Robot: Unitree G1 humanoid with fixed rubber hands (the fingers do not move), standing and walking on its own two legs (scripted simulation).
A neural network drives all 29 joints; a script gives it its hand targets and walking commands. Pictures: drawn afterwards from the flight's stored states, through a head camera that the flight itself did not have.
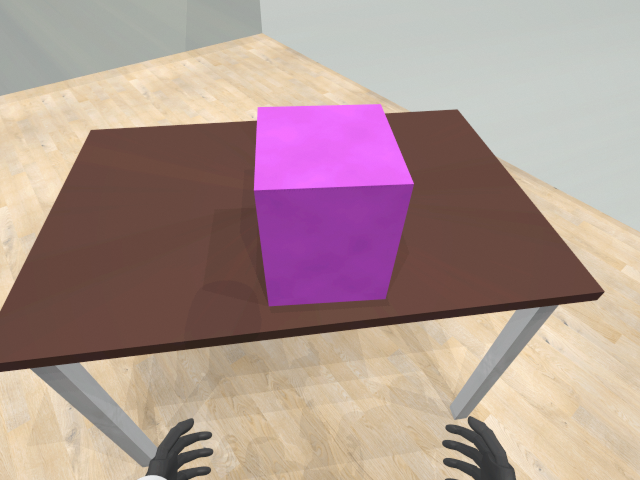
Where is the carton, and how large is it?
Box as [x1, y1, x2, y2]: [254, 104, 413, 305]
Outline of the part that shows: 380,104 258,107 254,194 269,305 385,298 413,183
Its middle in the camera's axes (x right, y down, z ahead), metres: +0.01 -0.05 +0.64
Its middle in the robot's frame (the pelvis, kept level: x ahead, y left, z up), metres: +0.53 +0.03 +0.05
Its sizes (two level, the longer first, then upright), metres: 0.210 0.200 0.250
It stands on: a table, 0.70 m high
